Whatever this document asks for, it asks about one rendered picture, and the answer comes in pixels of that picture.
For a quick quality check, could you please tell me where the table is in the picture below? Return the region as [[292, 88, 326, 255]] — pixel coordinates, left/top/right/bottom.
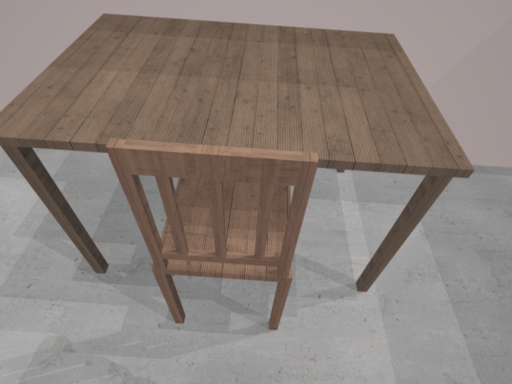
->
[[0, 14, 474, 292]]

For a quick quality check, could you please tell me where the chair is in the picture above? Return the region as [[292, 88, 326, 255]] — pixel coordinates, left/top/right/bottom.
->
[[106, 138, 318, 330]]

